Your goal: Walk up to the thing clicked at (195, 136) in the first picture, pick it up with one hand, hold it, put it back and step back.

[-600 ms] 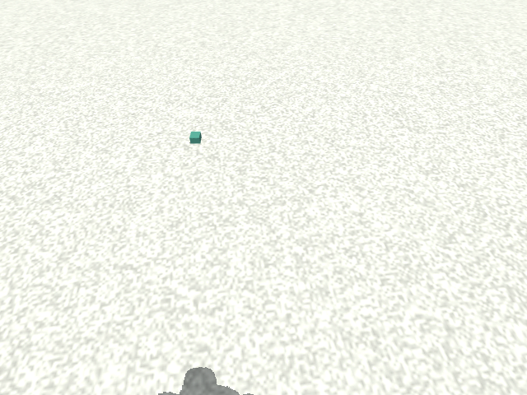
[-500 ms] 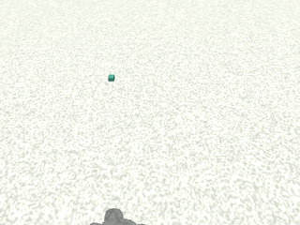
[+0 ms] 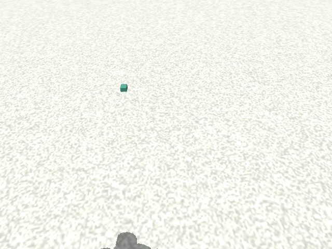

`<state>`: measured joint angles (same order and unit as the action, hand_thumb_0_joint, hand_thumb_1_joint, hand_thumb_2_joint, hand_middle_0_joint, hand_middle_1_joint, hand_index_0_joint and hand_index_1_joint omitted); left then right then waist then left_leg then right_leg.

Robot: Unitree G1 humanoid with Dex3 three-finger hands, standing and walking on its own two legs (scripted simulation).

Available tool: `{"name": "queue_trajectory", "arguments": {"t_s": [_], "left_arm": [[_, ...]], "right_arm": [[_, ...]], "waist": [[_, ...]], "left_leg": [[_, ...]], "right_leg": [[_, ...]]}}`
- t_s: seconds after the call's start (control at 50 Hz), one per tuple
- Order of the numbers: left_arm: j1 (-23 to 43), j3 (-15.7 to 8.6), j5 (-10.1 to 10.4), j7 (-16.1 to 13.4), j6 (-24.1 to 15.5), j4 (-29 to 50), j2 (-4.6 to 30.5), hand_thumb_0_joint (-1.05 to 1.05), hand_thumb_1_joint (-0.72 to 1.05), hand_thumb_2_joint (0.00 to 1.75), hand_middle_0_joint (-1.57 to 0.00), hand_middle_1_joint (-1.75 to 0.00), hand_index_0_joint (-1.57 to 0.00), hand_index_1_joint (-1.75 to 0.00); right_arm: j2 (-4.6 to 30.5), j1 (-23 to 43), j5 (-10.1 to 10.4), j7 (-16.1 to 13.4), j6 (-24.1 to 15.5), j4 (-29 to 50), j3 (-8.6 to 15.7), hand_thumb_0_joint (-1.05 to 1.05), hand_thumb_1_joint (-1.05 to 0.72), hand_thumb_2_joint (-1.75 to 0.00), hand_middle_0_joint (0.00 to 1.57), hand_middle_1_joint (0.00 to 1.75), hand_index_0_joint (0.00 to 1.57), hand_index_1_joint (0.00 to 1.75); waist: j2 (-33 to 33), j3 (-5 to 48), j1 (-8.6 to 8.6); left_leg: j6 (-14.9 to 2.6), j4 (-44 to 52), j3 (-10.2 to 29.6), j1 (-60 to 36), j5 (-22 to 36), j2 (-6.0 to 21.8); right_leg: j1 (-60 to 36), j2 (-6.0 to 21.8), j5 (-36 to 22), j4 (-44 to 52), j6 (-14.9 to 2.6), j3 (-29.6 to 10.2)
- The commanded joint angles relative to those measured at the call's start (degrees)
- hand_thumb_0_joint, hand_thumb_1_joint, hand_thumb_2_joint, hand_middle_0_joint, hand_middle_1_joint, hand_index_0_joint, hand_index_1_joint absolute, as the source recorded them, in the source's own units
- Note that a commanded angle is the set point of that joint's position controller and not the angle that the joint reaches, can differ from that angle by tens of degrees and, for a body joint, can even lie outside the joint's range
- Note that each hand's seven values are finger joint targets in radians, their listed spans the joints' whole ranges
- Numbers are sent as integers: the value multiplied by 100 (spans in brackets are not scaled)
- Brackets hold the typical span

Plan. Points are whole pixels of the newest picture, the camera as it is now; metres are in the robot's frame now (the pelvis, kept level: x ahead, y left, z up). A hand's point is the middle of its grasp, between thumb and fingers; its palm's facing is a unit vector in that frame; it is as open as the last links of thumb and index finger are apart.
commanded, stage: stand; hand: left
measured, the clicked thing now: (123, 87) +1.69 +0.49 -0.76
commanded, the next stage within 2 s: walk up in 0.52 s
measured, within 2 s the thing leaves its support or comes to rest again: neither
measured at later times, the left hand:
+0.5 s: hand out of the picture +0.07 +0.25 -0.16, palm faces -0.02 -0.94 -0.34, open 7.3 cm
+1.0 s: hand (33, 243) +0.18 +0.40 -0.16, palm faces +0.32 -0.91 -0.26, open 7.4 cm
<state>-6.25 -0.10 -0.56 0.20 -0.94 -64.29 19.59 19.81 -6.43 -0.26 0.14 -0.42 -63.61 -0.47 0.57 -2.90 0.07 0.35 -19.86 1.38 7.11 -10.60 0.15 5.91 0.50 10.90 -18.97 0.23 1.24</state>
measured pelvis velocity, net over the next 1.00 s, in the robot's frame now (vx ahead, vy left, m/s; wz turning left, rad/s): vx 0.13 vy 0.09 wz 0.35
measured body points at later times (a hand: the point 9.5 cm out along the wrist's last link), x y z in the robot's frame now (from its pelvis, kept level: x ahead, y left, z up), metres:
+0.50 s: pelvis +0.00 +0.00 +0.00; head +0.01 +0.00 +0.45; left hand +0.07 +0.30 -0.13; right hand +0.07 -0.30 -0.13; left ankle +0.00 +0.12 -0.75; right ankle -0.01 -0.12 -0.75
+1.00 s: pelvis +0.13 +0.09 -0.02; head +0.11 +0.14 +0.43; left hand +0.16 +0.45 -0.14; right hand +0.30 -0.22 -0.08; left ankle +0.12 +0.20 -0.75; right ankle +0.16 -0.04 -0.68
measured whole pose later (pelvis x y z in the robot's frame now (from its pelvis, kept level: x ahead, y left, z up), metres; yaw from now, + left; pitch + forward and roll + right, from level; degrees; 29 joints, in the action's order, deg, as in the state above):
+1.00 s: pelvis +0.13 +0.09 -0.02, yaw +20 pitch -3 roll +1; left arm -3.7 -4.9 -1.7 7.6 0.4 -53.2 27.9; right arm 24.4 -16.0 0.5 2.8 -2.9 -56.0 2.7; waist -9.1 -0.8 0.3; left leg -1.6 -31.2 -5.1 13.5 -15.1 0.4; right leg 24.4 3.8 22.4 -63.2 -0.6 0.4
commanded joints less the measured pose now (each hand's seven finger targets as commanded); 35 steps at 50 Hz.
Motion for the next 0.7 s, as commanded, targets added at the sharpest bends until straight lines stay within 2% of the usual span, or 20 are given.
{"name": "queue_trajectory", "arguments": {"t_s": [0.0,0.24,0.48,0.5,0.52,0.54,0.56,0.58,0.6,0.62,0.64,0.66,0.68], "left_arm": [[217,-223,2,-71,-98,354,1222,0,90,90,-20,-30,-20,-30],[159,-229,-1,-70,-98,332,1213,0,90,90,-20,-30,-20,-30],[142,-225,-12,-73,-103,331,1220,0,90,90,-20,-30,-20,-30],[73,-832,-114,179,-186,812,2084,0,90,90,-20,-30,-20,-30],[-264,-912,-197,258,-215,839,2174,0,90,90,-20,-30,-20,-30],[-765,-1006,-200,259,-215,887,2329,0,90,90,-20,-30,-20,-30],[-539,-998,-171,264,-226,1055,2271,0,90,90,-20,-30,-20,-30],[-29,-957,-158,296,-247,1330,2146,0,90,90,-20,-30,-20,-30],[452,-939,-163,319,-282,1507,2071,0,90,90,-20,-30,-20,-30],[771,-939,-204,347,-310,1608,2056,0,90,90,-20,-30,-20,-30],[1046,-967,-248,389,-323,1662,2083,0,90,90,-20,-30,-20,-30],[978,-978,-228,431,-317,1646,2110,0,90,90,-20,-30,-20,-30],[1032,-1005,-248,466,-303,1674,2188,0,90,90,-20,-30,-20,-30]], "right_arm": [[1207,216,-13,-78,-138,306,210,0,-90,-90,20,30,20,30],[1217,175,-8,-68,-138,313,202,0,-90,-90,20,30,20,30],[1233,193,-11,-76,-134,311,195,0,-90,-90,20,30,20,30],[1841,168,59,181,-192,679,569,0,-90,-90,20,30,20,30],[1809,919,-24,284,-193,972,485,0,-90,-90,20,30,20,30],[1458,1521,-92,309,-219,1328,389,0,-90,-90,20,30,20,30],[1422,1650,-162,325,-211,1443,460,0,-90,-90,20,30,20,30],[1614,1451,-147,377,-220,1389,545,0,-90,-90,20,30,20,30],[1718,1064,-106,450,-210,1286,596,0,-90,-90,20,30,20,30],[1839,669,-75,537,-173,1199,684,0,-90,-90,20,30,20,30],[1901,269,-21,619,-125,1096,739,0,-90,-90,20,30,20,30],[1864,255,-10,701,-107,1055,753,0,-90,-90,20,30,20,30],[1780,112,-6,736,-82,1054,752,0,-90,-90,20,30,20,30]], "waist": [[-37,412,-1],[-68,336,1],[-27,380,2],[-345,799,484],[-500,301,893],[-1439,272,1204],[-1597,123,1196],[-952,-40,898],[-691,22,577],[-682,210,297],[-819,385,42],[-883,408,80],[-1012,472,4]], "left_leg": [[-194,304,516,-54,820,682],[-203,363,538,-20,709,693],[-194,339,541,-25,759,685],[-440,28,1188,1750,-1867,456],[-177,-237,749,3480,-1992,159],[-54,-1815,-329,4259,-1078,-171],[-64,-2975,-281,4554,-1246,402],[5,-3362,-141,4216,-1200,731],[23,-3509,33,3866,-1134,900],[28,-3371,43,3539,-1091,1029],[34,-3128,-85,3089,-996,1087],[49,-2755,-315,2654,-834,985],[67,-2442,-533,2142,-679,895]], "right_leg": [[-72,711,-718,330,-176,-561],[-61,697,-550,369,-167,-539],[-89,716,-678,362,-152,-539],[-1442,463,2261,-530,-357,65],[-2155,899,3205,-16,-591,-459],[-2448,2088,3838,1154,-968,-1487],[-1942,3027,3373,1547,-1373,-2025],[-1218,3104,3403,1604,-1472,-2000],[-838,2980,3416,1630,-1405,-1756],[-826,2803,3281,1596,-1273,-1182],[-807,2513,3047,1447,-1134,-612],[-592,2101,2794,1274,-1038,-44],[-371,1860,2631,1141,-927,430]]}}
